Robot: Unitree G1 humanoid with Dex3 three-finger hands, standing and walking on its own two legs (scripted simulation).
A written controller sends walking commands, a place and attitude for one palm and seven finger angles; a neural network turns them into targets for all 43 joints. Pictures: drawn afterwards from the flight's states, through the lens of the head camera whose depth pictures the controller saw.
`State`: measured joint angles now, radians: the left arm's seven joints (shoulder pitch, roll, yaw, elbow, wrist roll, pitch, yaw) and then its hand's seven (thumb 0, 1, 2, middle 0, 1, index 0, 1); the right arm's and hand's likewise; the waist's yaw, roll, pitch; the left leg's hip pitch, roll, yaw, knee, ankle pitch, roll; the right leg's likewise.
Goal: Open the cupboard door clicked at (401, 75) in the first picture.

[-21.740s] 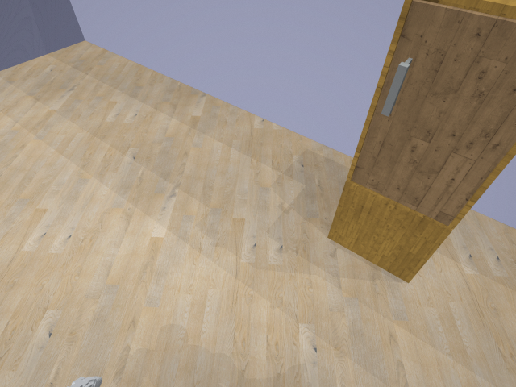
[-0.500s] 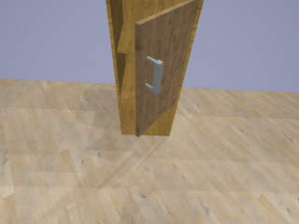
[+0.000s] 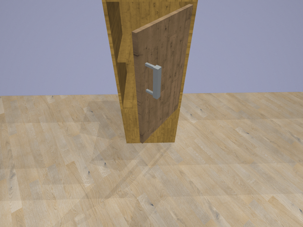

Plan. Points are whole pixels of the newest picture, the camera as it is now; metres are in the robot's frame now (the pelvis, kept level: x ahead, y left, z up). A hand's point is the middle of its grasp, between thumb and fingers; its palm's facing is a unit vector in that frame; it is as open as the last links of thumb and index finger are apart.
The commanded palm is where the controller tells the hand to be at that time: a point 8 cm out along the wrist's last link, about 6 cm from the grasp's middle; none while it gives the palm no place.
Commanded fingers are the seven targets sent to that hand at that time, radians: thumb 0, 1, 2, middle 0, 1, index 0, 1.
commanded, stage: let the arm hang, fingers relaxed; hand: left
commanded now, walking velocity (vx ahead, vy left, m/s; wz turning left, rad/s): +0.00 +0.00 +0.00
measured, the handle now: (152, 81) +0.61 +0.03 +0.05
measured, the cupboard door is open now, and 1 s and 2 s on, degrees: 50 50 50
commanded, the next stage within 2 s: look to check the result in 0.16 s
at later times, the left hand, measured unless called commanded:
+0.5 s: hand out of the picture -0.02 +0.15 -0.18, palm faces +0.04 -0.98 -0.18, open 7.3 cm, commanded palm none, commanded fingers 0.00 0.90 0.90 -0.20 -0.30 -0.20 -0.30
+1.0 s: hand out of the picture +0.00 +0.14 -0.17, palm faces +0.04 -0.98 -0.17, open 7.3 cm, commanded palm none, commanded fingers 0.00 0.90 0.90 -0.20 -0.30 -0.20 -0.30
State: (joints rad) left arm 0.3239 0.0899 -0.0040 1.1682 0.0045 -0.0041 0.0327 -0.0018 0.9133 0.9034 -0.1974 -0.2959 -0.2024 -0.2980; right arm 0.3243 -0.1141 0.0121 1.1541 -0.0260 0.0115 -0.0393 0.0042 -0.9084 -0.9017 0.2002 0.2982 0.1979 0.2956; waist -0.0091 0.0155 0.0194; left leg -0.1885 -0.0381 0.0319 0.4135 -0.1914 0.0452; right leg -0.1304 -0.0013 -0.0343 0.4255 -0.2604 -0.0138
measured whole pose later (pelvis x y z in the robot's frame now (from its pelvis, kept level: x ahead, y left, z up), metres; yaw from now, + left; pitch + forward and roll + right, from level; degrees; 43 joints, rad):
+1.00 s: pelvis +0.02 -0.01 +0.00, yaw -1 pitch -1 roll +0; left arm 0.30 0.10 0.01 1.15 0.00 -0.01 0.04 0.00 0.91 0.90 -0.20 -0.30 -0.20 -0.30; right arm 0.28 -0.13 0.01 1.15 -0.02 0.01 -0.05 0.00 -0.91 -0.90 0.20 0.30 0.20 0.30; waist 0.00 0.01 0.04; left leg -0.18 -0.01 0.04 0.41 -0.22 0.02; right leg -0.12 0.02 -0.02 0.41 -0.28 -0.03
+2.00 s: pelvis +0.06 +0.01 -0.01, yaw -32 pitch +2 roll -1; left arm 0.27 0.26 0.09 0.92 0.02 0.04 0.01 0.00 0.91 0.90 -0.20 -0.30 -0.21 -0.30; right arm 0.11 -0.19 -0.02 0.83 -0.02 0.02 -0.04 0.01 -0.91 -0.90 0.20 0.30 0.20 0.30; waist 0.05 -0.05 0.09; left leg -0.32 0.00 -0.03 0.58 -0.30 0.01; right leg -0.38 0.13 0.18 0.83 -0.50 0.01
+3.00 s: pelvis +0.19 -0.15 +0.00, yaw -70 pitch +1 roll -1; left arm 0.21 0.21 0.08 0.98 0.03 0.01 -0.05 0.01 0.92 0.90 -0.19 -0.30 -0.20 -0.30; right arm 0.34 -0.16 -0.02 0.97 -0.04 -0.08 -0.03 0.00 -0.93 -0.90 0.20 0.30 0.20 0.30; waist 0.01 -0.03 0.05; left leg -0.12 0.07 0.23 0.39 -0.29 0.01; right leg -0.61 -0.07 -0.05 1.14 -0.22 -0.01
